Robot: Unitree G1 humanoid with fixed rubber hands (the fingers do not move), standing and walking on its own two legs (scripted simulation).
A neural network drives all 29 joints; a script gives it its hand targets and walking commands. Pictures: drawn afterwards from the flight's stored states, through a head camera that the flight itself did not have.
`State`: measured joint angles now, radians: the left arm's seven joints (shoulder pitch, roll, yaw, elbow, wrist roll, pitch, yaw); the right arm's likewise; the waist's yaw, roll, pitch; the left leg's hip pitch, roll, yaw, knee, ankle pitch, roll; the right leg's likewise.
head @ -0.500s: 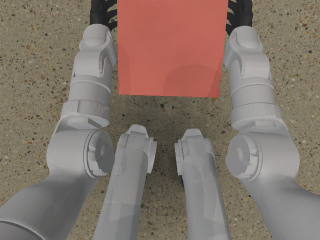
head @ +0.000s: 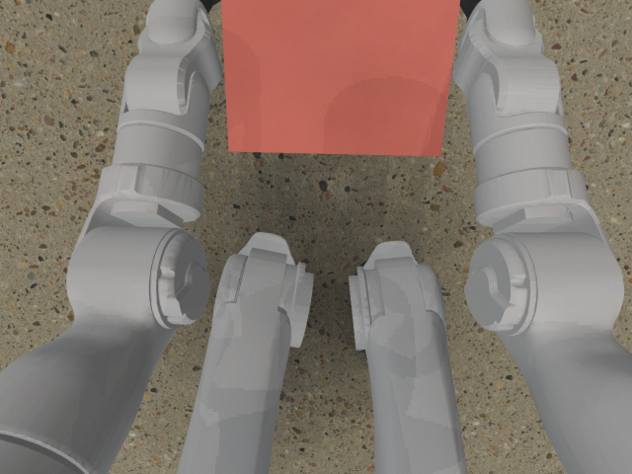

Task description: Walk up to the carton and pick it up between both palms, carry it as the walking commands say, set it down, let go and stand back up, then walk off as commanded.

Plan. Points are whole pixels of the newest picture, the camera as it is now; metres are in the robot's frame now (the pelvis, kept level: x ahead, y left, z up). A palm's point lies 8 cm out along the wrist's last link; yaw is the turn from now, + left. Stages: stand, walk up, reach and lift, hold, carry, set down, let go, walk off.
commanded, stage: set down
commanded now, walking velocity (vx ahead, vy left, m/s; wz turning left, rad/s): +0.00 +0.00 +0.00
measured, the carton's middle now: (333, 39) +0.53 +0.01 -0.23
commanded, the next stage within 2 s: none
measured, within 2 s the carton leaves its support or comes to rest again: rests again in 0.76 s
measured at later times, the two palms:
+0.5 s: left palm (194, 8) +0.53 +0.15 -0.16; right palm (482, 12) +0.55 -0.13 -0.16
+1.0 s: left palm (193, 5) +0.54 +0.15 -0.17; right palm (482, 9) +0.55 -0.13 -0.17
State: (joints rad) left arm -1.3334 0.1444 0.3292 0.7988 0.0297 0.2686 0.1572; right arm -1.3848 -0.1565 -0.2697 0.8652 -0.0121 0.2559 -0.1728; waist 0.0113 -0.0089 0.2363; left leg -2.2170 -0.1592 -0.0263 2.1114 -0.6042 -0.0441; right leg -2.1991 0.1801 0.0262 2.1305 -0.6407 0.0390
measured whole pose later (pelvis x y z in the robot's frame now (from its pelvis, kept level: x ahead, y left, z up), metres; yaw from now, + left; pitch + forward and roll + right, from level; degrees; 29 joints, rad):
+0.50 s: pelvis +0.00 +0.00 -0.01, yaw +0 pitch +38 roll +1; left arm -1.39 0.16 0.35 0.88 0.07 0.27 0.14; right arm -1.43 -0.16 -0.31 0.93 -0.06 0.25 -0.17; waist 0.02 -0.01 0.30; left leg -2.20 -0.14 -0.02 2.14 -0.61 -0.04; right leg -2.19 0.18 0.02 2.17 -0.64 0.03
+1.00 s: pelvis +0.00 +0.00 -0.02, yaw +0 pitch +37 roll +1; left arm -1.42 0.17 0.40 0.93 0.11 0.24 0.08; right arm -1.46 -0.17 -0.36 0.97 -0.11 0.23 -0.11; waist 0.02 -0.01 0.33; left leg -2.21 -0.13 -0.01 2.18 -0.61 -0.03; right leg -2.20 0.16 0.01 2.20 -0.64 0.02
